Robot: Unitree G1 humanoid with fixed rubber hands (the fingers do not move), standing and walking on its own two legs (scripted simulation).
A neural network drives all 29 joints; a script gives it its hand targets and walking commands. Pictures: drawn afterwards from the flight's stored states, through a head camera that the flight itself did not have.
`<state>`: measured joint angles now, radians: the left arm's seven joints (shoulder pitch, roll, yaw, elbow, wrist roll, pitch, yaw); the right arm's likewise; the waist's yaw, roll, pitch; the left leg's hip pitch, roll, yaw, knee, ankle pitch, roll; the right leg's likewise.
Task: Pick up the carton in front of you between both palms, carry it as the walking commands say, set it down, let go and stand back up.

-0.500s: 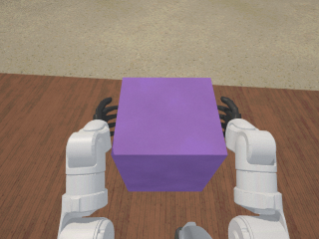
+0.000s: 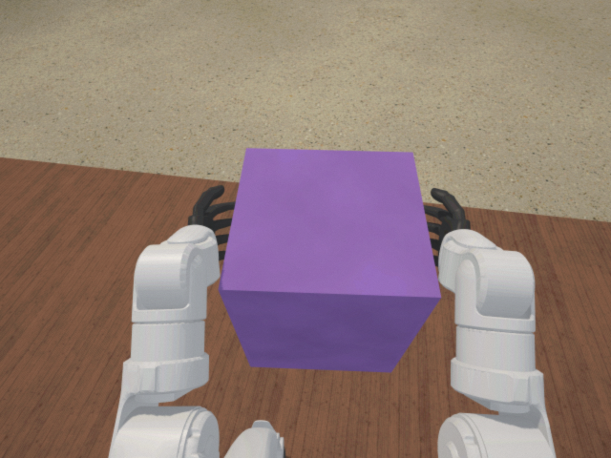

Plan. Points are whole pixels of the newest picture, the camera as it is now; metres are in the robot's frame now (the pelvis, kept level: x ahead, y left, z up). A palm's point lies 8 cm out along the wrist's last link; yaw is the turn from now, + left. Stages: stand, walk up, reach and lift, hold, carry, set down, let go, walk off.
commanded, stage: carry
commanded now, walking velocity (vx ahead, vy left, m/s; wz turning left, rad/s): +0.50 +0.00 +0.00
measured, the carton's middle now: (324, 269) +0.36 +0.02 +0.04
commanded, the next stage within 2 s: none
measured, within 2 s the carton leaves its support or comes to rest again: neither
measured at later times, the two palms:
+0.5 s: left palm (249, 119) +0.65 +0.17 +0.08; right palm (420, 123) +0.64 -0.13 +0.08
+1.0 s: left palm (273, 50) +0.93 +0.16 +0.06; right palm (404, 50) +0.95 -0.14 +0.06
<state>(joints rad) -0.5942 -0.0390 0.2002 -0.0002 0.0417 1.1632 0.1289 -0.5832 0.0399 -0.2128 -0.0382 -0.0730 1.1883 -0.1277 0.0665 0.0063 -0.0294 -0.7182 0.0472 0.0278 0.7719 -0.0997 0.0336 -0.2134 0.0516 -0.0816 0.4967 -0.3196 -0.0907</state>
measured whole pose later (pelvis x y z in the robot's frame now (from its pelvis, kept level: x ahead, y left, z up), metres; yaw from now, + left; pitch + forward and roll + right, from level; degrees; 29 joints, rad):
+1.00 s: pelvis +0.59 +0.00 -0.04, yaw +0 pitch +6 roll +1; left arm -0.59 -0.03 0.20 0.02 0.04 1.17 0.13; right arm -0.59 0.03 -0.20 0.00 -0.07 1.19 -0.13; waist 0.06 0.00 -0.02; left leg -0.75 0.07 0.01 0.92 -0.19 0.02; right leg -0.27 0.05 -0.09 0.50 -0.27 -0.11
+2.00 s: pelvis +1.18 +0.00 -0.09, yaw +1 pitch +5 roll +1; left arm -0.57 -0.03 0.19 0.06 0.05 1.16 0.13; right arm -0.59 0.03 -0.18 0.07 -0.07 1.18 -0.13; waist 0.05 0.00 -0.02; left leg -0.73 0.07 0.00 1.03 -0.29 0.02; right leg -0.33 0.05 -0.11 0.52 -0.22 -0.12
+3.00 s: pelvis +1.81 -0.01 -0.10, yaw +1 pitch +5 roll +1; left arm -0.14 -0.13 0.10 -0.30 0.10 1.18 0.10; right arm -0.14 0.13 -0.11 -0.30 -0.11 1.19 -0.09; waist 0.02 0.01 -0.10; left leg -0.57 0.09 0.07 0.90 -0.28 -0.01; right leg -0.22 0.00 -0.20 0.32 -0.19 -0.07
